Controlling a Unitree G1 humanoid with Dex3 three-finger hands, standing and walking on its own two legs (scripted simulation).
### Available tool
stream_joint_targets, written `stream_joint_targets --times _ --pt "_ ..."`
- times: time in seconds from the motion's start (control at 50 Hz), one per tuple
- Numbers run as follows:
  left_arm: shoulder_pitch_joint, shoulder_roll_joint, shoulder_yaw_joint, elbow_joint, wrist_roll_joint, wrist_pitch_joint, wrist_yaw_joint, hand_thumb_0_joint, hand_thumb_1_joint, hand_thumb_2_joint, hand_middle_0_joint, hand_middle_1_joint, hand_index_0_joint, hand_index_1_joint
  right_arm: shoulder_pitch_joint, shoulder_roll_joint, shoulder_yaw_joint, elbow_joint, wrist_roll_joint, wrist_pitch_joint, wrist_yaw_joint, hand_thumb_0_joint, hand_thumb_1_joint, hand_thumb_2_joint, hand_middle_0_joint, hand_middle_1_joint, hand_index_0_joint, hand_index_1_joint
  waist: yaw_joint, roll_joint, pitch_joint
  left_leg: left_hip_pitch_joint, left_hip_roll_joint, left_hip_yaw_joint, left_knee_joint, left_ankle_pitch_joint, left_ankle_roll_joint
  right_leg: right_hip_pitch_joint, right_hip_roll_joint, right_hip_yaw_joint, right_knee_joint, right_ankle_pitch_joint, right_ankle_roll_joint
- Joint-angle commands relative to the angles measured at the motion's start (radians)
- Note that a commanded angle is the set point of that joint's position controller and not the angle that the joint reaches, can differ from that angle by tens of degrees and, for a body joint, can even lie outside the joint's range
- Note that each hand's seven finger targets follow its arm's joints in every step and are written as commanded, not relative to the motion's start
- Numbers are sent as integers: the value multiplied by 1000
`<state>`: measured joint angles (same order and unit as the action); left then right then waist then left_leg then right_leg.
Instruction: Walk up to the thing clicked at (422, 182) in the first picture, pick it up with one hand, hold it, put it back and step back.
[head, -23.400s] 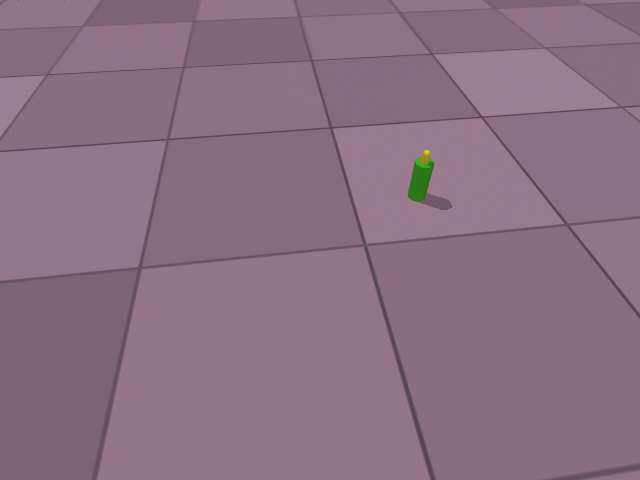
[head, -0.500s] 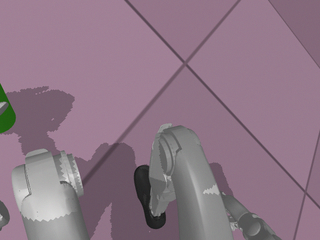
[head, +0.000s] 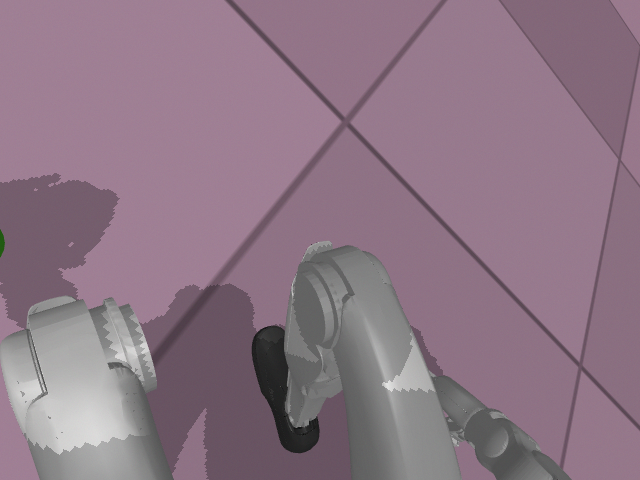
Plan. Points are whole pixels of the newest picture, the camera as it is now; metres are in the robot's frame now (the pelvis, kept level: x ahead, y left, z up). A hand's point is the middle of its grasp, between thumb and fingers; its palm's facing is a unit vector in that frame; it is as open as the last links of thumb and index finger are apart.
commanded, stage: open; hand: left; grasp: from the side
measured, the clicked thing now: out of the picture +0.45 +0.29 -0.16
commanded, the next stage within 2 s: withdraw in 0.34 s
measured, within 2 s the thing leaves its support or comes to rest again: rests again in 1.62 s
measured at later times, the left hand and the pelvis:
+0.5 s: hand out of the picture +0.46 +0.30 -0.13, palm faces +0.40 -0.92 +0.03, open 16.7 cm; pelvis +0.00 +0.00 +0.00, yaw -1 degrees
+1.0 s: hand out of the picture +0.43 +0.37 -0.04, palm faces +0.36 -0.93 -0.11, open 17.6 cm; pelvis +0.01 +0.00 +0.03, yaw +2 degrees
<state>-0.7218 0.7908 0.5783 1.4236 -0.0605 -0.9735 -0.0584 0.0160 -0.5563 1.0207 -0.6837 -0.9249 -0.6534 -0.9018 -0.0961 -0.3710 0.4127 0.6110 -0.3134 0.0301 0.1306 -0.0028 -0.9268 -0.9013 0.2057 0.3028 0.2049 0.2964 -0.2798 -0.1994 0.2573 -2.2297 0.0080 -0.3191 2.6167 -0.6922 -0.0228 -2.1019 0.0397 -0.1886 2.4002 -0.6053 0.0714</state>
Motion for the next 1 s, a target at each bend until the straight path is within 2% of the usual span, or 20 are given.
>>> stream_joint_targets --times 0.0,0.08,0.16,0.2,0.28,0.4,0.46,0.56,0.64,0.68,0.7,0.74,0.78,0.82,0.88,0.9,0.92,0.94,0.96,0.98 --pt "-370 252 13 -239 -34 -132 12 0 -291 576 -891 -834 -918 -812 61 -331 -95 -19 -7 -2 -17 0 -930 -897 201 300 200 300 -97 479 -645 374 48 99 -290 89 10 316 34 -98 -191 154 -67" --pt "-387 272 -4 -224 -17 -138 10 0 -499 374 -633 -563 -643 -558 58 -335 -92 -14 -9 -2 -19 0 -935 -903 201 301 200 301 -102 507 -630 390 52 90 -305 76 6 292 38 -105 -183 139 -73" --pt "-314 246 -29 -149 7 -119 3 0 -603 195 -474 -366 -480 -361 52 -337 -92 -16 -10 7 -18 0 -933 -903 201 301 201 301 -91 537 -588 400 54 80 -335 73 -6 255 37 -121 -168 130 -80" --pt "-265 208 -41 -112 4 -101 -2 0 -603 172 -420 -316 -423 -314 60 -337 -90 -25 -11 13 -17 0 -925 -903 201 301 201 301 -89 504 -581 391 53 83 -330 78 -3 265 38 -124 -179 137 -76" --pt "-217 208 -27 -105 -11 -73 -6 0 -611 93 -329 -221 -333 -217 53 -337 -87 -47 -3 26 -15 0 -922 -902 201 301 201 301 -61 491 -569 372 51 80 -343 80 -1 269 41 -128 -182 136 -78" --pt "-239 211 -10 -170 -31 -79 -4 0 -611 0 -148 -51 -150 -46 58 -332 -90 -52 3 24 -12 0 -913 -901 202 301 201 301 -77 450 -595 347 52 83 -321 86 11 303 47 -125 -189 149 -73" --pt "-273 203 -20 -182 -31 -87 0 0 -592 43 -64 -42 -69 -38 67 -332 -90 -45 1 20 -14 0 -892 -897 202 301 201 301 -93 453 -595 365 56 77 -319 94 10 294 47 -125 -188 157 -73" --pt "-301 323 42 -272 -8 -93 -12 0 -558 40 -54 -16 -56 -13 70 -339 -100 -36 2 33 -20 0 -894 -899 202 301 201 301 -52 574 -620 441 66 67 -358 111 -10 260 39 -120 -162 153 -84" --pt "-296 414 108 -442 -9 -59 -38 0 -543 37 -49 -15 -53 -11 91 -337 -132 -51 11 42 -28 0 -897 -899 202 301 201 301 10 669 -751 498 61 106 -379 157 -14 314 33 -90 -167 178 -92" --pt "-266 375 86 -499 -16 -10 -68 0 -558 32 -50 -19 -55 -13 119 -328 -155 -50 25 50 -34 0 -905 -901 202 301 201 301 23 718 -819 547 61 114 -405 180 -19 313 29 -81 -172 188 -96" --pt "-213 300 48 -448 -22 29 -87 0 -557 27 -51 -15 -55 -10 147 -314 -165 -18 35 55 -36 0 -906 -901 201 300 201 300 25 709 -790 541 59 116 -417 170 -20 277 26 -77 -179 174 -97" --pt "-214 240 4 -454 -34 92 -118 0 -584 29 -58 -22 -62 -18 170 -310 -187 -14 60 56 -41 0 -904 -901 201 301 201 300 14 686 -749 500 57 112 -436 135 -15 211 20 -78 -180 150 -101" --pt "-145 206 -7 -389 -52 161 -147 0 -611 36 -49 -32 -58 -25 182 -297 -201 -16 89 58 -48 0 -894 -898 201 301 201 301 23 587 -696 408 50 127 -428 86 3 201 21 -69 -208 113 -97" --pt "-101 93 -60 -301 -87 206 -181 0 -611 47 -32 -43 -50 -29 185 -283 -209 -30 112 53 -50 0 -880 -895 202 301 201 301 1 443 -640 300 43 135 -406 49 24 216 24 -67 -238 92 -89" --pt "-255 194 -3 -480 -122 205 -197 0 -603 32 -19 -39 -46 -16 205 -277 -232 -30 137 42 -54 0 -861 -890 202 301 201 301 34 432 -715 314 36 139 -403 52 33 236 22 -48 -251 93 -87" --pt "-281 184 -6 -494 -123 204 -201 0 -523 39 -22 0 -13 0 211 -271 -240 -26 142 40 -52 0 -781 -877 201 303 201 303 35 452 -734 348 36 134 -416 55 29 213 18 -48 -241 90 -91" --pt "-222 413 13 -501 77 282 -155 0 -489 57 -59 -42 -54 -42 234 -244 -289 -4 175 57 -59 0 -861 -906 202 303 202 303 125 573 -859 501 33 164 -499 108 19 211 5 -22 -268 89 -103" --pt "-297 304 -26 -511 58 325 -140 0 -504 70 -60 -54 -52 -57 238 -231 -294 -27 190 68 -57 0 -905 -908 202 303 202 303 89 587 -873 523 43 152 -526 108 12 182 6 -19 -262 84 -106" --pt "-264 265 -21 -477 59 353 -132 0 -520 75 -64 -65 -57 -68 248 -226 -306 -24 201 73 -58 0 -919 -911 202 303 202 303 86 572 -872 530 43 154 -536 101 12 165 5 -18 -270 78 -108" --pt "-278 301 1 -493 68 371 -117 0 -539 83 -64 -53 -49 -64 264 -232 -317 -15 208 83 -56 0 -917 -913 201 303 201 303 92 576 -863 515 40 161 -546 78 11 159 4 -13 -275 61 -108"
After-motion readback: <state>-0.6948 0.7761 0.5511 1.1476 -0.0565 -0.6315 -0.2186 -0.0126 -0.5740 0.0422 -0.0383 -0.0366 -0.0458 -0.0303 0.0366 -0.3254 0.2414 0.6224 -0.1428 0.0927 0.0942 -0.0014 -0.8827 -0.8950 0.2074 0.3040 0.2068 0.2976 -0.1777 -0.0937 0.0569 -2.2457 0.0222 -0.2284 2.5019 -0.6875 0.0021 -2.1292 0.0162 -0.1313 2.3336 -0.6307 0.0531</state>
